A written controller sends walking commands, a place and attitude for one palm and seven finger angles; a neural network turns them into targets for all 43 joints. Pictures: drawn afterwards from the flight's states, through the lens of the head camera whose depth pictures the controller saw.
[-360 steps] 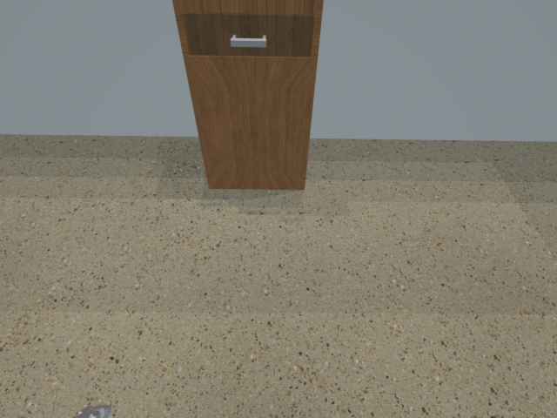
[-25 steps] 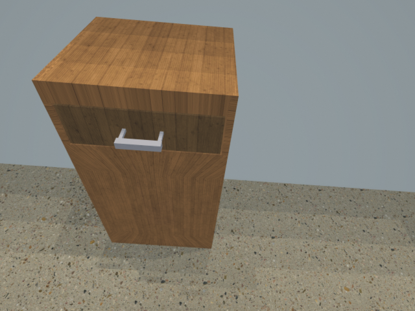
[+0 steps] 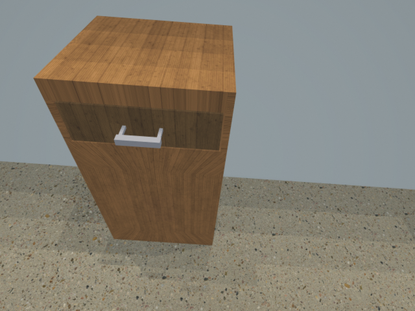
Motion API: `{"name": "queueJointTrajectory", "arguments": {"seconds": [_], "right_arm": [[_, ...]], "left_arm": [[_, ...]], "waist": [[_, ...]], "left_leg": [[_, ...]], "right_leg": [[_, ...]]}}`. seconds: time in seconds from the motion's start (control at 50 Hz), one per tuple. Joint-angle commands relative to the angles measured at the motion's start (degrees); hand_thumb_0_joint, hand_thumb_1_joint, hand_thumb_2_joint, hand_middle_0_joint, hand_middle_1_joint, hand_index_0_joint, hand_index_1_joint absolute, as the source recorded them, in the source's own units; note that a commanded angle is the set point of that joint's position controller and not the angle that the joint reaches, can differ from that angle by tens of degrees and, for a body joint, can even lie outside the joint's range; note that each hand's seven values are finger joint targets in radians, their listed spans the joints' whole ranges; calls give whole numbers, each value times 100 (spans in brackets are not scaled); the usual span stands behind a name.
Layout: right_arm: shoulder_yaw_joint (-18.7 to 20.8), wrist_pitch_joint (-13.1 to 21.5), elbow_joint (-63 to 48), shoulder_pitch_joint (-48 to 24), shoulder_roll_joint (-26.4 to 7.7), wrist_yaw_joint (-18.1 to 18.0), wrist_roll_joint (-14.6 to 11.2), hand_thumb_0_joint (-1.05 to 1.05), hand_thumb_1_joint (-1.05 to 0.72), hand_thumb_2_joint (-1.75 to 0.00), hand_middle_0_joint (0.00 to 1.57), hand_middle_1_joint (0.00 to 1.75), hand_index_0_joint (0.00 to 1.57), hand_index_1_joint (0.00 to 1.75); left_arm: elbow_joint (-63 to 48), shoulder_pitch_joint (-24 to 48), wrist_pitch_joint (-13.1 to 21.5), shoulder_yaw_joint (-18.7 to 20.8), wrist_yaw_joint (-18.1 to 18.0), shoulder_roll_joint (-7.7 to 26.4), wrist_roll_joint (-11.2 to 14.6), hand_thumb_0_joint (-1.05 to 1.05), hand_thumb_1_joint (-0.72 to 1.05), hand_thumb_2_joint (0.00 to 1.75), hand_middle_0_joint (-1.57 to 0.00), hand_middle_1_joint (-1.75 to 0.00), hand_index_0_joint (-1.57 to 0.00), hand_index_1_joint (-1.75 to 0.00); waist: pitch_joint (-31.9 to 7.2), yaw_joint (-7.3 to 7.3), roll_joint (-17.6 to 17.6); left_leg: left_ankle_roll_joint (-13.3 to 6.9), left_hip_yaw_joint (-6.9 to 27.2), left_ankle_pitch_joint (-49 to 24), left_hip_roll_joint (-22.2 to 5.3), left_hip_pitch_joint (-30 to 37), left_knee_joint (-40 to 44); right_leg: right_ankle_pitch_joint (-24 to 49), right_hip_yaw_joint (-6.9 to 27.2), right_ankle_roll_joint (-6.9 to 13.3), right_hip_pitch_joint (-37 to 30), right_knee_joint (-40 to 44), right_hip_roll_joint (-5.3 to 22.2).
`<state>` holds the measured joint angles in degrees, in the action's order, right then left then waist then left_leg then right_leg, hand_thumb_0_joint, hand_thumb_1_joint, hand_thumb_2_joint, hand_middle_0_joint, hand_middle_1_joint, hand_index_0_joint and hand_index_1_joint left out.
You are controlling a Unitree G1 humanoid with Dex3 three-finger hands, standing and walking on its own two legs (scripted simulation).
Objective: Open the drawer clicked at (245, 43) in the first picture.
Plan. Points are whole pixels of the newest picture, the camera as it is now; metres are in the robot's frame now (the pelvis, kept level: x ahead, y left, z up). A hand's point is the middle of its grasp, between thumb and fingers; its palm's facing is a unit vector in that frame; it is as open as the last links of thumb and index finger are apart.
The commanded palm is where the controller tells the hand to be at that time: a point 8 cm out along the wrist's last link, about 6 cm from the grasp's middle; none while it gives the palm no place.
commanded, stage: look again from close up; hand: left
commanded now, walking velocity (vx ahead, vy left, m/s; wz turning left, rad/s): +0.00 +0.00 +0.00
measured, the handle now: (140, 135) +0.55 +0.23 -0.01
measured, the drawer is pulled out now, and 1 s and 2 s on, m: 0.00 0.00 0.00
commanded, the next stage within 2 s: shuffle to correct the standing spot in 0.24 s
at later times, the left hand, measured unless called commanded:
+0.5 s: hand out of the picture -0.04 +0.12 -0.18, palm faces +0.08 -0.99 -0.13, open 7.4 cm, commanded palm none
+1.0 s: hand out of the picture +0.01 +0.14 -0.18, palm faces +0.06 -0.99 -0.14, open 7.4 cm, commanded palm none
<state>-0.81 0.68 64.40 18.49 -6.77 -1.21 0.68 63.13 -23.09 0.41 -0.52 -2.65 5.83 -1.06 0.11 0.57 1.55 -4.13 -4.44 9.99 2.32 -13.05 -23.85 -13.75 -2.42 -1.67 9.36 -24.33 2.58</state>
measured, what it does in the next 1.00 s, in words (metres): stands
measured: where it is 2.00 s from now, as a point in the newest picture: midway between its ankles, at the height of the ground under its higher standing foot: outside the picture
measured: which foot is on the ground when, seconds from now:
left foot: down 0.00-1.00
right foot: down 0.00-1.00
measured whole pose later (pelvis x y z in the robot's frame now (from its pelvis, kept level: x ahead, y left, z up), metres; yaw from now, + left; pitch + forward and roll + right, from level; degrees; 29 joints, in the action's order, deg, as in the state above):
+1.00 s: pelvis +0.04 -0.01 +0.00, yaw +0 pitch +0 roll +0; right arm -1.2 1.7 64.7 18.8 -6.5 -2.0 0.8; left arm 63.0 -20.0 0.6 0.2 -2.8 5.5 -0.8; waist 0.6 0.5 1.5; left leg -3.6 -4.6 12.7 2.6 -10.9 -23.3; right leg -16.7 -2.2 -1.4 7.5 -24.2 2.8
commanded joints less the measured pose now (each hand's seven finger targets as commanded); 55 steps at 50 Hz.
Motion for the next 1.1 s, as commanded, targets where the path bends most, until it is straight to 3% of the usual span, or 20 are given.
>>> {"name": "queueJointTrajectory", "arguments": {"seconds": [0.0, 0.1, 0.18, 0.32, 0.38, 0.42, 0.46, 0.48, 0.52, 0.58, 0.64, 0.74, 0.94, 1.04, 1.06, 1.08], "right_arm": [[130, 56, -156, 310, -540, -26, -3, 0, -90, -90, 20, 30, 20, 30], [138, 45, -175, 341, -526, -22, 5, 0, -90, -90, 20, 30, 20, 30], [140, 48, -183, 350, -508, -24, 4, 0, -90, -90, 20, 30, 20, 30], [124, 55, -162, 390, -441, -26, 6, 0, -90, -90, 20, 30, 20, 30], [148, 17, -167, 425, -504, -5, 26, 0, -90, -90, 20, 30, 20, 30], [154, -12, -246, 409, -461, 18, 46, 0, -90, -90, 20, 30, 20, 30], [136, -34, -317, 420, -360, 36, 53, 0, -90, -90, 20, 30, 20, 30], [136, -54, -340, 453, -348, 33, 48, 0, -90, -90, 20, 30, 20, 30], [92, -14, -286, 570, -263, 18, 37, 0, -90, -90, 20, 30, 20, 30], [89, 105, -184, 643, -444, -39, 12, 0, -90, -90, 20, 30, 20, 30], [88, 134, -195, 533, -451, -75, 2, 0, -90, -90, 20, 30, 20, 30], [82, 138, -133, 498, -434, -88, -1, 0, -90, -90, 20, 30, 20, 30], [65, 147, -57, 470, -447, -98, 6, 0, -90, -90, 20, 30, 20, 30], [60, 160, -40, 477, -438, -100, 7, 0, -90, -90, 20, 30, 20, 30], [75, 192, -489, -67, -828, -31, -65, 0, -90, -90, 20, 30, 20, 30], [47, 165, -635, -64, -741, -5, -55, 0, -90, -90, 20, 30, 20, 30]], "left_arm": [[-66, -563, 82, 58, -17, 345, -19, 0, 90, 90, -20, -30, -20, -30], [-89, -568, 82, 75, -12, 330, -25, 0, 90, 90, -20, -30, -20, -30], [-102, -576, 100, 79, -11, 323, -20, 0, 90, 90, -20, -30, -20, -30], [-131, -525, 119, 80, -8, 313, -1, 0, 90, 90, -20, -30, -20, -30], [-151, -572, 114, 137, 7, 412, -34, 0, 90, 90, -20, -30, -20, -30], [-192, -590, 97, 198, 27, 504, -41, 0, 90, 90, -20, -30, -20, -30], [-218, -542, 85, 247, 26, 616, -21, 0, 90, 90, -20, -30, -20, -30], [-259, -485, 76, 248, 11, 627, -15, 0, 90, 90, -20, -30, -20, -30], [-282, -330, 101, 228, 2, 502, 3, 0, 90, 90, -20, -30, -20, -30], [-193, -537, 97, 181, -12, 320, -11, 0, 90, 90, -20, -30, -20, -30], [-100, -577, 93, 156, -20, 278, -4, 0, 90, 90, -20, -30, -20, -30], [-56, -497, 97, 125, -25, 301, 8, 0, 90, 90, -20, -30, -20, -30], [-19, -392, 73, 124, -26, 308, 8, 0, 90, 90, -20, -30, -20, -30], [-20, -398, 92, 122, -26, 327, 15, 0, 90, 90, -20, -30, -20, -30], [52, -270, 227, 42, -206, 700, -84, 0, 90, 90, -20, -30, -20, -30], [-39, -240, 281, 89, -162, 855, -38, 0, 90, 90, -20, -30, -20, -30]], "waist": [[605, -34, -124], [631, -27, -167], [580, -29, -33], [532, -49, -117], [536, -7, -66], [685, 41, 95], [807, 3, 523], [880, -52, 527], [830, -139, 245], [493, 8, -511], [399, 66, -384], [354, 16, -137], [466, 5, -115], [337, -4, -42], [658, 49, -188], [453, -84, -265]], "left_leg": [[122, 947, 939, -847, -333, 849], [127, 974, 1113, -849, -456, 884], [139, 926, 927, -818, -355, 773], [162, 838, 687, -794, -280, 652], [153, 732, 1225, -695, -392, 461], [154, 595, 1416, -546, -696, 171], [215, 347, 1049, -353, -823, -296], [240, 309, 841, -361, -627, -414], [226, 450, 227, -492, -271, -179], [43, 874, -395, -910, -110, 297], [0, 903, -576, -937, -189, 435], [69, 771, -761, -857, 86, 419], [95, 773, -685, -856, 190, 643], [91, 717, -947, -837, 316, 561], [288, 768, -2015, -885, -84, -468], [344, 637, -1771, -796, 98, -477]], "right_leg": [[109, 324, 310, 365, 397, 320], [23, 321, 326, 374, 385, 294], [17, 378, 342, 427, 426, 301], [63, 432, 370, 461, 455, 305], [-759, 553, 460, 496, 473, 344], [-1403, 817, 558, 561, 669, 496], [-1818, 1194, 715, 668, 1010, 784], [-1828, 1222, 736, 915, 1112, 844], [-923, 877, 676, 1028, 790, 685], [231, 291, 434, 516, 89, 288], [480, 196, 351, 160, 102, 305], [636, 256, 322, 136, 246, 362], [586, 251, 278, 105, 317, 368], [737, 281, 288, 23, 365, 384], [1457, 517, 283, 421, 375, 456], [2032, 475, 359, 248, 231, 537]]}}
